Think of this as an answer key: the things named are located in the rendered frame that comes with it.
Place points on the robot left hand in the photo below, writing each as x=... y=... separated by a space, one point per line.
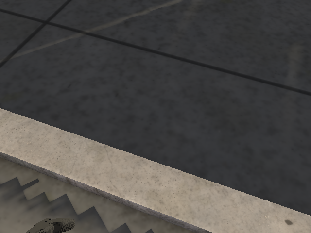
x=57 y=225

